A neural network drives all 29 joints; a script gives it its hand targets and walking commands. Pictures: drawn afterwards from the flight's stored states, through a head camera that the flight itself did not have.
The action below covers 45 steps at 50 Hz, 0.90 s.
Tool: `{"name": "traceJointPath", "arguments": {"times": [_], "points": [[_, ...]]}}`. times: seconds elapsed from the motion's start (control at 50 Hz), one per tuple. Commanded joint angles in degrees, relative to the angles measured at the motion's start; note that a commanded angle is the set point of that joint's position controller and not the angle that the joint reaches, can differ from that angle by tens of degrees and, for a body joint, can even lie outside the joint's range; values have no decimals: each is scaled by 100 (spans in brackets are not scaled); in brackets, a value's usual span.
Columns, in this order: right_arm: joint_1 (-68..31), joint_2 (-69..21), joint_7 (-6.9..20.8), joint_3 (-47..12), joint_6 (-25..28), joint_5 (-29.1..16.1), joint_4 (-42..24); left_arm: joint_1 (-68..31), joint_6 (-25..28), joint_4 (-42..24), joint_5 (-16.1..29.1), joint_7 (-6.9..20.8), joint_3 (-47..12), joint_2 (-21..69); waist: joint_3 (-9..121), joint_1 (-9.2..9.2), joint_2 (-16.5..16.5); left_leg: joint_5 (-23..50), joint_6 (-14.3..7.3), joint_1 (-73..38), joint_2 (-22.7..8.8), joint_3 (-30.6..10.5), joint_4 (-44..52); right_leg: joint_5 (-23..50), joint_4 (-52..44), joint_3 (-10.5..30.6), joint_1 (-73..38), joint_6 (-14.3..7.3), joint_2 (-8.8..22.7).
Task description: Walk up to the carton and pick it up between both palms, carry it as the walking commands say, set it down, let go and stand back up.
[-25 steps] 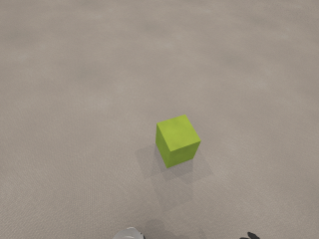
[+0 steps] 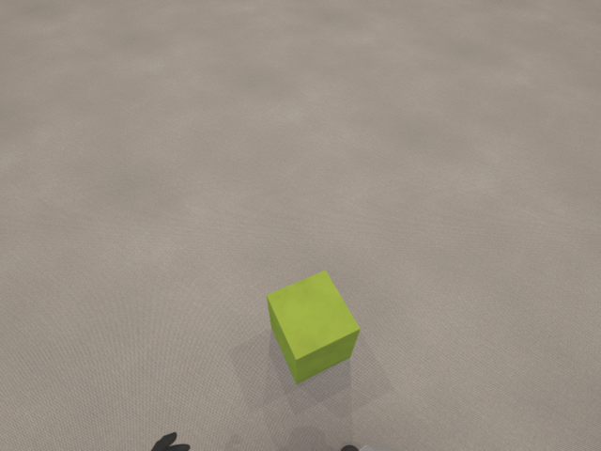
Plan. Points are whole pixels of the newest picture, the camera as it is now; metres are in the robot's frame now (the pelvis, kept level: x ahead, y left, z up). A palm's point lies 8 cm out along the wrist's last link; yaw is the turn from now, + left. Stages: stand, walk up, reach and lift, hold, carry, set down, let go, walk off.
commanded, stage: walk up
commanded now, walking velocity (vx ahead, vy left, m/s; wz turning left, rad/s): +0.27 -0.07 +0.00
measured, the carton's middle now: (310, 327) +0.52 -0.04 -0.64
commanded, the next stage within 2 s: none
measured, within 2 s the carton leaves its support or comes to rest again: neither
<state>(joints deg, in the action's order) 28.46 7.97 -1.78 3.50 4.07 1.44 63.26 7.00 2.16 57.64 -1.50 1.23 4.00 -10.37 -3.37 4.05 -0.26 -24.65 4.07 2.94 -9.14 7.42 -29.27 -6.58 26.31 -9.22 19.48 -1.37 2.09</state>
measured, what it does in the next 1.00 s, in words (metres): steps on the spot: left foot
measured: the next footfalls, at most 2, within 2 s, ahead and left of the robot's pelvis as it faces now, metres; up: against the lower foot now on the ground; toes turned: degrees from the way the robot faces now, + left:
left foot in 0.46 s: +0.16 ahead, +0.11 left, +0.00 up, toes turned +4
right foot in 1.32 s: +0.13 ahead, -0.25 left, +0.00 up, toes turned +8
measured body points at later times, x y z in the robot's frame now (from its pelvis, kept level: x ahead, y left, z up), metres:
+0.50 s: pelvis +0.07 +0.01 +0.01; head +0.09 +0.02 +0.46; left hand +0.04 +0.22 -0.16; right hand +0.12 -0.22 -0.14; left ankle +0.12 +0.10 -0.73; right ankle +0.07 -0.11 -0.73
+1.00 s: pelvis +0.07 +0.01 +0.02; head +0.08 +0.05 +0.47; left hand +0.03 +0.26 -0.15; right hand +0.03 -0.24 -0.11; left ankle +0.12 +0.10 -0.73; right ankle +0.05 -0.13 -0.66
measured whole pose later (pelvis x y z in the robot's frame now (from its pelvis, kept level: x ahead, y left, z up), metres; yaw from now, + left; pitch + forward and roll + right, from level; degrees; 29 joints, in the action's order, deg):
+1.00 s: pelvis +0.07 +0.01 +0.02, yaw +3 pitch +1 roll -4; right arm 21.1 10.1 -3.5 3.2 -1.5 1.5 62.9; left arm 20.0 -2.6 61.7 -3.2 0.1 3.2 -13.4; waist -0.8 1.7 0.1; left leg -5.6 -2.8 16.4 -2.3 -0.1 -20.5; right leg -19.0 52.2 -4.2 23.5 3.5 0.3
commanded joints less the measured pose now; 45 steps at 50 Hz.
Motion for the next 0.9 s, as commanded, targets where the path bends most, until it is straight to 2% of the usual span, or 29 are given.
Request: {"name": "traceJointPath", "arguments": {"times": [0.0, 0.02, 0.04, 0.06, 0.1, 0.14, 0.16, 0.18, 0.24, 0.26, 0.28, 0.3, 0.36, 0.4, 0.42, 0.44, 0.46, 0.48, 0.5, 0.52, 0.56, 0.58, 0.62, 0.64, 0.66, 0.72, 0.8, 0.86, 0.88], "points": [[344, -136, 14, -104, -25, -41, -276, 2235, 201, 367, -127, -183, 294, -1235, 1225, -783, 1051, -1499, -246, 2825, 374, -96, -3174, 2528, -306, 2574, -3723, -573, 2414], [345, 76, -51, 6, -146, -121, -139, 2249, 168, 408, -37, -194, 225, -1179, 1041, -974, 753, -943, -306, 2827, 320, -384, -3845, 2379, -719, 2781, -2806, -1013, 2650], [-183, 485, -12, 69, -164, -32, -346, 1879, 178, 329, 11, -145, 163, -1055, 774, -886, 622, -637, -322, 2641, 243, -648, -4006, 1820, -1055, 2845, -1864, -971, 2464], [-556, 346, 85, 38, -173, -63, -439, 1297, 203, 266, 4, -140, 20, -542, 527, -671, 763, -258, -354, 2592, 137, -714, -3926, 1063, -1282, 2288, -1477, -801, 1952], [-370, 422, 146, 128, -214, -43, -290, 893, 235, 211, 53, -153, -86, -255, 194, -370, 931, 351, -361, 2350, 35, -715, -3561, 1729, -1319, 1463, -1052, -502, 1548], [-494, 265, 126, 143, -280, 23, -201, 1270, 260, 421, 19, -169, -162, -171, 239, -393, 710, 570, -320, 2227, 229, -563, -3262, 2266, -1280, 1459, -1122, -483, 1391], [-440, 178, 125, 103, -340, 31, -176, 1301, 299, 426, 41, -162, -109, -303, 202, -264, 872, 660, -302, 2251, 249, -565, -3199, 2474, -1250, 1261, -1018, -498, 1397], [-474, 66, 131, 88, -388, 14, -169, 1308, 307, 388, 65, -141, -122, -380, 185, -234, 715, 791, -269, 2159, 305, -481, -3149, 2248, -1322, 1259, -875, -456, 1370], [-727, 248, 123, 140, -567, -33, -180, 1660, 401, 421, 20, -199, -136, -628, 119, -273, 615, 1120, -195, 2639, 422, -448, -2787, 2668, -1289, 1106, -1347, -286, 1569], [-980, 226, 137, 118, -590, -44, -252, 1792, 408, 468, 61, -232, -223, -444, 134, -328, 764, 1266, -219, 2602, 476, -484, -2521, 3333, -1176, 963, -1371, -147, 1465], [-1093, 268, 95, 92, -573, -116, -268, 1709, 384, 483, 95, -265, -356, -149, 132, -192, 772, 1183, -266, 2035, 530, -610, -2062, 4598, -893, 650, -974, -172, 1174], [-1272, 239, 94, 81, -533, -160, -338, 1691, 363, 471, 91, -299, -368, -189, 67, -152, 1192, 1111, -306, 2001, 648, -483, -1695, 4732, -856, 520, -956, -243, 1020], [-1432, 294, 10, 11, -499, -147, -244, 1815, 241, 457, 34, -308, -282, -315, 416, -362, 620, 1059, -325, 1476, 699, -417, -809, 3433, -732, 603, -1069, -633, 1250], [-1438, 323, 2, -22, -494, -176, -219, 1626, 148, 403, 46, -303, -254, -377, 399, -343, 872, 1290, -375, 1136, 750, -389, -113, 2343, -685, 894, -899, -656, 1243], [-1418, 309, -4, -46, -476, -135, -188, 1648, 105, 441, 61, -308, -263, -372, 351, -342, 882, 1765, -390, 769, 679, -435, 415, 1661, -663, 952, -725, -569, 1162], [-1228, 498, -35, -8, -416, -124, -176, 1406, 63, 357, 62, -298, -213, -392, 413, -161, 673, 2396, -377, 597, 517, -485, 1041, 823, -528, 876, -767, -355, 1020], [-1038, 770, -48, 32, -352, -53, -59, 1604, 27, 360, 95, -313, -184, -301, 616, -276, 398, 2868, -368, 152, 127, -767, 985, -12, -403, 830, -560, -155, 893], [-1115, 1014, -70, 42, -275, -11, -129, 1828, -19, 307, 135, -307, -246, -74, 486, -513, -278, 3448, -506, 129, -431, -1351, 1007, -867, -93, 662, -257, 18, 527], [-1273, 754, -59, -58, -316, -155, -78, 2207, -117, 475, 195, -331, -370, 495, 490, -684, -729, 2612, -845, 898, -545, -1421, 1227, -1071, -415, 613, -954, 109, 374], [-1392, 570, -23, -94, -344, -151, -62, 2038, -191, 471, 165, -360, -340, 282, 212, -657, -924, 1404, -800, 1725, -312, -1702, 1629, -1023, -389, 592, -1383, 138, 360], [-1595, 295, 10, -196, -380, -140, -193, 1845, -295, 479, 64, -344, -244, -96, -275, -674, -799, -268, -593, 2176, -127, -1746, 2287, -878, -212, 587, -1369, 130, 317], [-1777, 524, -8, -157, -371, -148, -232, 1954, -315, 542, 37, -317, -241, -24, -389, -718, -901, -338, -614, 2063, -106, -1713, 2340, -752, -346, 642, -1281, 152, 314], [-1508, 529, 11, -146, -335, -187, -164, 1996, -304, 660, 35, -290, -252, 28, -232, -665, -615, -66, -570, 1825, -27, -1744, 2349, -635, -491, 624, -1241, 194, 326], [-1324, 686, 27, -80, -340, -208, -148, 2079, -274, 665, 86, -331, -284, 21, -62, -605, -770, -278, -595, 1596, -20, -1705, 2356, -797, -513, 581, -1252, 195, 314], [-1302, 507, 10, -120, -355, -188, -161, 2037, -242, 669, 68, -339, -280, 51, -57, -614, -464, -103, -645, 1485, -102, -1762, 2310, -815, -393, 587, -1151, 187, 360], [-1091, 417, -3, -160, -383, -200, -84, 1930, -251, 749, 58, -313, -320, 83, -266, -547, -285, -434, -636, 1642, -52, -1765, 2392, -834, -566, 576, -1028, 242, 324], [-1005, 517, 1, -102, -347, -178, -104, 1922, -161, 852, 34, -322, -332, 77, -9, -426, 186, 255, -710, 1092, 41, -1495, 2068, -807, -669, 641, -702, 221, 390], [-999, 656, -18, -84, -357, -75, -95, 2056, -149, 870, -62, -337, -399, -38, 78, -518, -168, -68, -668, 1242, 75, -1567, 2197, -1021, -548, 611, -903, 311, 371], [295, 1637, -207, 276, -515, 144, -36, 1496, -389, 532, -175, -256, 39, -1294, -330, 222, 585, -1253, -1047, 368, -1408, -3849, 2300, -2335, 1452, -54, 934, 482, -289]]}}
